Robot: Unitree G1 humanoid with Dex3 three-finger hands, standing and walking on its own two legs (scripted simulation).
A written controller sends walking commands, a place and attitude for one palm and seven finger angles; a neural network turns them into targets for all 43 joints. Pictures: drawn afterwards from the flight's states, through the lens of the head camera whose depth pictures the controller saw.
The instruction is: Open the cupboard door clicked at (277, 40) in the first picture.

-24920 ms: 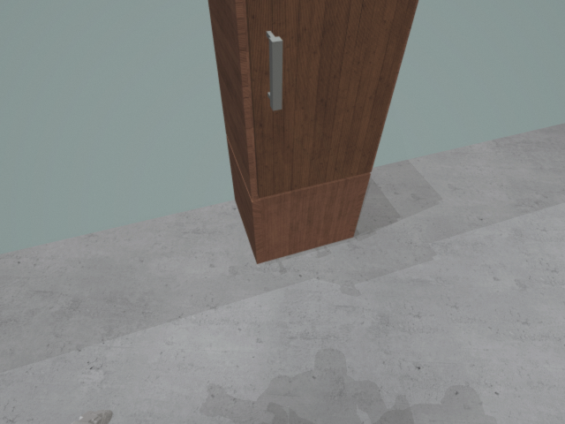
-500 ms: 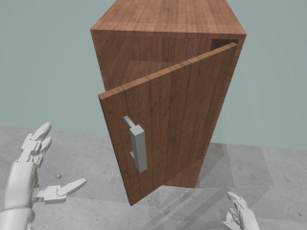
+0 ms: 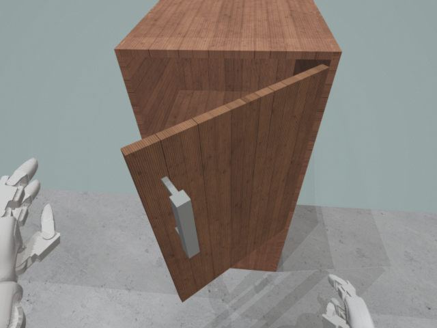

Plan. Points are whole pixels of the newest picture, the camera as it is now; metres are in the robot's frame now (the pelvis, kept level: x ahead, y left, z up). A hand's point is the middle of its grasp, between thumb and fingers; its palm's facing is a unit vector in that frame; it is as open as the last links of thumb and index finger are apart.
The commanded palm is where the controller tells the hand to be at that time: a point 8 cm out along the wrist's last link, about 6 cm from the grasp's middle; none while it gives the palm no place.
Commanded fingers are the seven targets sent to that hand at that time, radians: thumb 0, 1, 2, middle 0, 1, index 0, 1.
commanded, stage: draw the hand back to the body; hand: left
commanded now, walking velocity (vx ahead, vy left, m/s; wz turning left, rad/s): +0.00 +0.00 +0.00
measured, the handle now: (180, 218) +0.27 +0.11 +0.09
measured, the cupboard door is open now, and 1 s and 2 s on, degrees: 41 41 41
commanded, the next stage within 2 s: step back with the hand held close in 0.22 s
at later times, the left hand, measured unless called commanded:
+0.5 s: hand (55, 232) +0.19 +0.26 +0.16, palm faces +0.40 -0.79 -0.47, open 7.4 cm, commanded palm +0.13 +0.29 +0.17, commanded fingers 0.00 0.90 0.90 -0.20 -0.30 -0.20 -0.30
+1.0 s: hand out of the picture +0.10 +0.30 +0.15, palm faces +0.41 -0.76 -0.50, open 7.4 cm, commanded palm +0.04 +0.34 +0.17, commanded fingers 0.00 0.90 0.90 -0.20 -0.30 -0.20 -0.30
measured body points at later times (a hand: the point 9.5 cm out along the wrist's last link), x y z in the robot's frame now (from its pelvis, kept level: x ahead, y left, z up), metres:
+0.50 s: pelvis -0.01 +0.00 +0.00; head -0.01 -0.02 +0.45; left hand +0.16 +0.30 +0.18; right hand +0.18 -0.24 -0.09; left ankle +0.00 +0.11 -0.74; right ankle -0.04 -0.10 -0.74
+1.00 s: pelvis -0.10 +0.04 -0.02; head -0.08 +0.04 +0.43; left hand +0.08 +0.34 +0.18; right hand +0.07 -0.20 -0.10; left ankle +0.00 +0.11 -0.74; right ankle -0.05 -0.10 -0.74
